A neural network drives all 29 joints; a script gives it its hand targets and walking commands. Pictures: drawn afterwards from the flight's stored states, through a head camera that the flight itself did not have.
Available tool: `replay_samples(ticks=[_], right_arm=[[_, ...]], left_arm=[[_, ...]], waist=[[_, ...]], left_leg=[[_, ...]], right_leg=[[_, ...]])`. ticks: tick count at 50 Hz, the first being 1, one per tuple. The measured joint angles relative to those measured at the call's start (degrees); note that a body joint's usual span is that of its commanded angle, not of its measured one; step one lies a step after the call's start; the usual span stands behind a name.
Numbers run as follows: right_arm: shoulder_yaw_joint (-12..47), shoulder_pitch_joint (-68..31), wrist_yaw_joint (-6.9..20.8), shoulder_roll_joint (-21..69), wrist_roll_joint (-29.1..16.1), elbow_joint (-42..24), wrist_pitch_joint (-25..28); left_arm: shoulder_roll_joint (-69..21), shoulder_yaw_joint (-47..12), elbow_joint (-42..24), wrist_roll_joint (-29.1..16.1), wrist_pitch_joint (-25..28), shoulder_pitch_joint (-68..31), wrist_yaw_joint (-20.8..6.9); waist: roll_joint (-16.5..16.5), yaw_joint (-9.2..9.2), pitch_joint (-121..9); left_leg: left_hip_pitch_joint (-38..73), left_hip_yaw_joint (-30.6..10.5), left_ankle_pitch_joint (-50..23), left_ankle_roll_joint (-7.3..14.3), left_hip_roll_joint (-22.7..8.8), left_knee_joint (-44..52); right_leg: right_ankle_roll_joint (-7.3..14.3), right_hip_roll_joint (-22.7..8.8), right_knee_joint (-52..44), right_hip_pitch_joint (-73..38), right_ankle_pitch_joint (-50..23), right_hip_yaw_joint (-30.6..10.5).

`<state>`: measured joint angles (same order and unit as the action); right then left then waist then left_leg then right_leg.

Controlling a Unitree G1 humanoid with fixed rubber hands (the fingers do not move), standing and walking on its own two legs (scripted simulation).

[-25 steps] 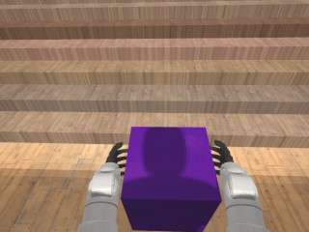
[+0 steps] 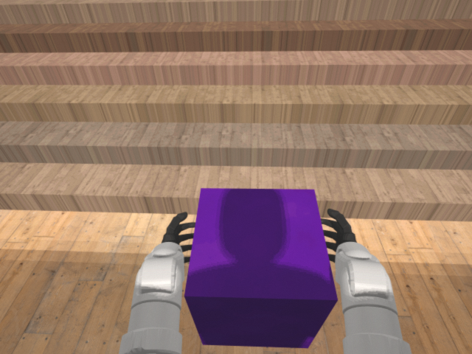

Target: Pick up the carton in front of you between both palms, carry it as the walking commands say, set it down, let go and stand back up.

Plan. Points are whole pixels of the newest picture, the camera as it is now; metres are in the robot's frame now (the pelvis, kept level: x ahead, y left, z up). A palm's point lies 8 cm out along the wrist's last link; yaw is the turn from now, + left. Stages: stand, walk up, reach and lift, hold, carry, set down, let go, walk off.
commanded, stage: carry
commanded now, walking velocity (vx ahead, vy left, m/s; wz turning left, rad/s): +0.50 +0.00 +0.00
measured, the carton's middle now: (256, 270) +0.30 +0.00 -0.02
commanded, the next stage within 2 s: none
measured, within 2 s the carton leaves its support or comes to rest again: neither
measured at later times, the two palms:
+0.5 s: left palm (182, 188) +0.41 +0.14 +0.09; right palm (336, 195) +0.40 -0.16 +0.08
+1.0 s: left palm (187, 119) +0.69 +0.17 +0.08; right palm (298, 117) +0.70 -0.13 +0.08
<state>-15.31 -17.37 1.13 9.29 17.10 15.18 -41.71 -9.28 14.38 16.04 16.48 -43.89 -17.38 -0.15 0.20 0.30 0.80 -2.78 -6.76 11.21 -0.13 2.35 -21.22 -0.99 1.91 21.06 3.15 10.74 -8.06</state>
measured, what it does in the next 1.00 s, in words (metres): walks ahead: right foot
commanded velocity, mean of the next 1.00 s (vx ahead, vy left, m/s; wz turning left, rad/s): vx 0.50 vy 0.00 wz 0.00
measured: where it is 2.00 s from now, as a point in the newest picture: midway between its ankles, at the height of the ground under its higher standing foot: (228, 198)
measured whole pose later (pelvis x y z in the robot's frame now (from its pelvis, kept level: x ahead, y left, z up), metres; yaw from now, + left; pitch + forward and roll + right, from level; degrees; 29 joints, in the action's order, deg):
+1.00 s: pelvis +0.46 +0.02 -0.03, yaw +1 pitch +4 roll +1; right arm -2.8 4.7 -10.0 7.7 -1.1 -36.1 -65.1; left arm -7.5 2.7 -33.9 -2.9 -65.9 2.9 9.9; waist 0.4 -1.6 -6.7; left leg -32.9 12.9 2.7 1.9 -3.8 -30.5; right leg -1.9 -3.0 13.4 -9.6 25.8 9.9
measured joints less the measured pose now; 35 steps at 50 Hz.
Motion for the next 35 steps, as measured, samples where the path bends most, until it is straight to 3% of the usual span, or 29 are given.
replay_samples(ticks=[7, 10, 13, 15, 18, 22, 24, 27, 29, 32, 35], right_arm=[[4.1, 3.5, -1.5, -0.9, -3.7, -8.2, -3.1], [5.3, 4.5, -2.5, -1.0, -5.6, -13.9, -5.3], [6.2, 6.5, -3.4, -1.4, -7.2, -20.8, -8.3], [6.8, 7.9, -3.8, -1.6, -8.4, -24.6, -10.5], [8.8, 8.7, -4.7, -1.7, -9.7, -27.9, -13.7], [10.9, 11.1, -5.9, -1.9, -10.9, -32.4, -18.3], [11.7, 13.6, -7.4, -2.0, -12.2, -36.4, -20.5], [12.3, 17.3, -8.9, -1.9, -14.1, -42.5, -22.3], [12.1, 18.9, -9.6, -1.9, -15.0, -45.5, -23.0], [11.1, 20.3, -10.5, -1.7, -16.7, -45.6, -24.3], [11.6, 20.7, -10.7, -1.7, -17.6, -43.8, -24.3]], left_arm=[[0.9, -3.7, -8.6, -3.6, -3.3, 3.7, 1.4], [1.0, -5.0, -13.9, -5.7, -5.1, 4.5, 2.4], [1.1, -6.8, -18.7, -7.6, -7.3, 5.3, 3.4], [1.3, -8.0, -22.6, -8.0, -10.1, 6.2, 3.8], [1.7, -8.5, -28.6, -9.1, -13.9, 8.9, 4.7], [2.0, -9.1, -34.5, -11.7, -18.7, 12.4, 6.8], [2.1, -9.6, -37.1, -13.1, -20.5, 13.9, 7.1], [2.0, -10.7, -41.2, -14.9, -21.8, 16.1, 7.6], [1.9, -11.5, -43.2, -15.4, -22.2, 17.0, 7.7], [1.8, -12.5, -42.4, -15.9, -22.5, 18.7, 9.0], [1.6, -11.8, -43.0, -16.5, -23.1, 20.5, 10.4]], waist=[[-0.6, -0.51, -5.4], [-0.9, -0.81, -6.7], [-1.0, 0.05, -8.5], [0.2, 0.32, -9.5], [1.9, -0.73, -10.9], [-1.4, -0.74, -11.5], [-3.1, 0.35, -11.3], [-4.4, 1.54, -10.3], [-4.3, 1.87, -9.7], [-3.0, 1.07, -10.5], [-0.5, -0.74, -10.7]], left_leg=[[-8.1, 3.2, 8.0, 0.1, -1.7, -6.4], [-10.2, 4.0, 5.8, -0.1, -2.5, -8.6], [-13.1, 5.8, 11.8, 0.1, -3.7, -14.2], [-13.4, 8.7, 10.8, 0.6, -3.5, -12.2], [-10.6, 11.7, 8.2, 0.7, -2.4, -8.9], [-7.5, 13.0, 11.2, 0.6, -4.3, -6.3], [-5.2, 12.3, 11.2, 0.4, -5.1, -3.4], [-1.8, 11.2, 13.0, -0.5, -6.3, -1.8], [-1.6, 11.2, 16.7, -1.1, -7.1, -7.7], [-10.8, 10.0, 17.0, -0.4, -6.9, -30.1], [-21.0, 11.6, 13.9, 0.8, -6.5, -42.6]], right_leg=[[0.5, -1.5, 7.4, 8.7, 11.0, 3.9], [0.5, -2.3, 9.2, 10.7, 8.3, 6.0], [-0.3, -2.7, 9.4, 10.3, 7.2, 8.0], [-0.4, -3.7, 9.2, 9.6, 9.3, 8.4], [-0.1, -5.5, 13.0, 10.7, 11.5, 7.6], [0.8, -3.9, 26.7, 19.2, 20.2, 12.7], [1.2, -2.7, 24.9, 22.4, 18.5, 14.9], [1.5, -1.7, 14.0, 23.4, 9.1, 18.3], [3.4, -1.4, 8.6, 21.0, 0.7, 20.6], [6.1, -1.7, 11.0, 18.5, 4.7, 21.7], [5.2, -2.3, 6.2, 13.3, 5.5, 21.4]])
